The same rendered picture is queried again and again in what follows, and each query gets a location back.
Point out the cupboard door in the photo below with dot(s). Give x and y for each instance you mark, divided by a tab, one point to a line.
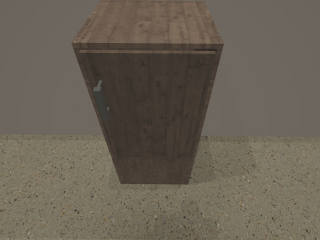
156	99

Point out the handle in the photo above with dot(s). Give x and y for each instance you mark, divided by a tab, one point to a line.
100	100

